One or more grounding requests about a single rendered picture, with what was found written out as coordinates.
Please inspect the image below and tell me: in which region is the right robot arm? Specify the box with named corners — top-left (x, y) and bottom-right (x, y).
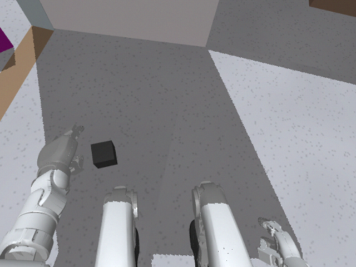
top-left (282, 256), bottom-right (309, 267)

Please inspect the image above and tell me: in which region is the right robot hand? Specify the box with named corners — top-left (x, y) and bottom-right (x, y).
top-left (258, 217), bottom-right (301, 267)

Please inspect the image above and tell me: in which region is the left robot arm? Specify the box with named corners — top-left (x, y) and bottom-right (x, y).
top-left (0, 162), bottom-right (71, 267)

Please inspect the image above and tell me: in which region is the right robot foot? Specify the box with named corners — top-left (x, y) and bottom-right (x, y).
top-left (189, 219), bottom-right (209, 267)

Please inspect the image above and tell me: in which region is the left robot hand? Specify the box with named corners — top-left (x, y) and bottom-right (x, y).
top-left (37, 124), bottom-right (85, 175)

